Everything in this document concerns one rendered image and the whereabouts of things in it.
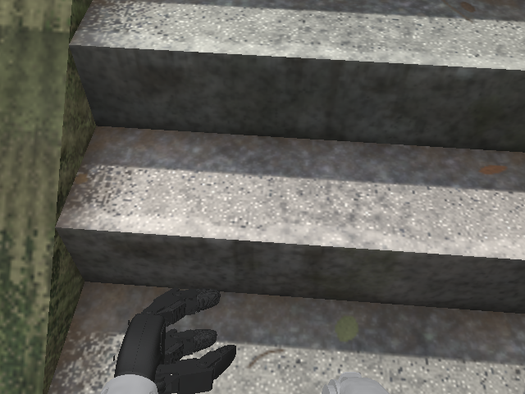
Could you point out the robot left hand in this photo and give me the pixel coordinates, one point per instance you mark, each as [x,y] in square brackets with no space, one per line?
[148,350]

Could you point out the robot right thigh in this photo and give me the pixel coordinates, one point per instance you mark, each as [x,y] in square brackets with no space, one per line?
[354,385]

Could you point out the left robot forearm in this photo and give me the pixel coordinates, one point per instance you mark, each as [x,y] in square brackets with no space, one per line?
[130,384]

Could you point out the robot right shin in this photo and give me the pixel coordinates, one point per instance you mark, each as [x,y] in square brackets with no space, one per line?
[349,374]

